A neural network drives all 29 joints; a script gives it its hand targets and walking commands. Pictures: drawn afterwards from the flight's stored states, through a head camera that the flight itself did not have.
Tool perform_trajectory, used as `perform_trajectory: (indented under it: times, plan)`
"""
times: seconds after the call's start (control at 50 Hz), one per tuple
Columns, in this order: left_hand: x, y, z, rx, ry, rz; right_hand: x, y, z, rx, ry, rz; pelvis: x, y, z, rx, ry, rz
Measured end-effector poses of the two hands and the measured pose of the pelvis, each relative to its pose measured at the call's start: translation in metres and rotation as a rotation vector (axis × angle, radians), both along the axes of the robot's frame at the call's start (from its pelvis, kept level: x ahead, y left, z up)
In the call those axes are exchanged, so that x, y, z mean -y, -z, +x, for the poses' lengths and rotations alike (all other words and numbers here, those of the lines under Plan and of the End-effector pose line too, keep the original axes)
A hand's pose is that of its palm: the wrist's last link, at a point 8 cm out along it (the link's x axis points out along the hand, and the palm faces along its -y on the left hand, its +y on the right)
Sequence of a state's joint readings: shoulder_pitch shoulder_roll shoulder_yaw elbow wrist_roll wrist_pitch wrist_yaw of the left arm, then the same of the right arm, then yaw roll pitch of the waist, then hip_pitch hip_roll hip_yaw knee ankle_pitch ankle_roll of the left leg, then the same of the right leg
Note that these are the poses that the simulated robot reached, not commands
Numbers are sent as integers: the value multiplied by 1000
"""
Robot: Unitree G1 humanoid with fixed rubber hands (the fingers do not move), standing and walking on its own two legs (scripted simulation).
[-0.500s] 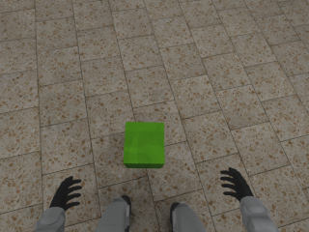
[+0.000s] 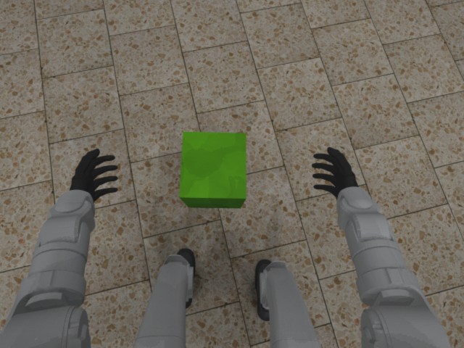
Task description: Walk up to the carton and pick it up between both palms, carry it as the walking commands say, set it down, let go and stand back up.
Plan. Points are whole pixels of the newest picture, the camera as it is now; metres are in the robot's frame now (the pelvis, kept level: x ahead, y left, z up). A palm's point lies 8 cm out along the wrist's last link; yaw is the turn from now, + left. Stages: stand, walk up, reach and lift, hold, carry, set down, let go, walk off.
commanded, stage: reach and lift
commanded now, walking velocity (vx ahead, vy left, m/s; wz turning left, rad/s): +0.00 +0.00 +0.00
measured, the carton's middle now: (214, 173) +0.51 +0.06 -0.56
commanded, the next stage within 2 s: none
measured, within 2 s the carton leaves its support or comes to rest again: neither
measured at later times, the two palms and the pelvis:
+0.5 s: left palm (120, 129) +0.49 +0.24 -0.15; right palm (315, 128) +0.51 -0.16 -0.15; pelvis +0.04 +0.01 -0.02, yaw +0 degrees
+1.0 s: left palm (124, 151) +0.47 +0.26 -0.24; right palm (288, 137) +0.52 -0.12 -0.22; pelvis -0.01 +0.00 -0.10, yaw -1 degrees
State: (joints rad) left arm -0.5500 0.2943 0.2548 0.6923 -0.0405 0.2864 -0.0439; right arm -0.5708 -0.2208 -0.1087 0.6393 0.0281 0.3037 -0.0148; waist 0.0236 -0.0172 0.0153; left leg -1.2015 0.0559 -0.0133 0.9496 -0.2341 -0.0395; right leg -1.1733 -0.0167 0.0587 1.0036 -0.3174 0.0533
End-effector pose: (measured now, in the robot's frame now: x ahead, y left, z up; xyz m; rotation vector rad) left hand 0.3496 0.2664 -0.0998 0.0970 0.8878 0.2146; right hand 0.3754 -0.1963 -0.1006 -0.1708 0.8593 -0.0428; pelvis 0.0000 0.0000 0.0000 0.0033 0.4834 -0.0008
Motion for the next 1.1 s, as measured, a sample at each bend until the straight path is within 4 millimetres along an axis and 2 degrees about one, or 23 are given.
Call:
perform_trajectory:
  times: [0.06,0.12,0.18,0.24,0.32,0.44,0.52,0.58,0.62,0.68,0.78,0.86,0.92,0.98,1.04,1.1]
  plan:
    - [-8,4,12,22,-18,-28,-8,-1,20,9,9,-27,-2,4,-4,-10,-12,-7]
    - [-8,3,39,82,-10,-50,-18,-3,43,24,8,-28,-5,7,-4,-26,-25,-17]
    - [2,1,70,140,22,-69,-30,-4,66,55,14,0,-9,9,-2,-48,-43,-30]
    - [18,7,91,150,52,-79,-39,1,85,71,4,19,-14,12,6,-82,-56,-36]
    - [29,22,108,152,57,-60,-42,12,103,112,14,30,-17,15,21,-148,-45,-33]
    - [28,52,124,167,4,-46,-29,35,119,141,34,16,-14,15,37,-249,-25,-20]
    - [27,51,149,235,10,-16,-37,48,142,182,0,58,-9,18,37,-308,-11,-12]
    - [28,41,167,291,21,-4,-52,47,159,252,-14,118,-5,20,35,-337,-3,-8]
    - [31,39,169,278,23,-13,-63,46,164,271,-16,154,-3,21,35,-355,-5,-5]
    - [34,40,160,239,7,-40,-71,52,157,224,-3,156,1,22,35,-375,-5,1]
    - [35,44,147,245,-8,-76,-52,54,134,193,39,71,7,27,31,-384,-6,-3]
    - [28,65,137,222,-22,-78,-41,63,133,193,42,27,10,45,19,-379,0,-3]
    - [20,94,126,181,-25,-77,-47,82,138,189,26,42,8,64,6,-373,8,-3]
    - [13,125,121,169,-37,-76,-65,110,143,185,7,81,5,89,-5,-365,12,1]
    - [6,151,128,196,-32,-54,-82,144,145,172,2,95,1,115,-14,-352,7,-2]
    - [3,170,146,256,-26,-50,-81,174,146,169,28,60,-4,136,-20,-338,-6,-12]
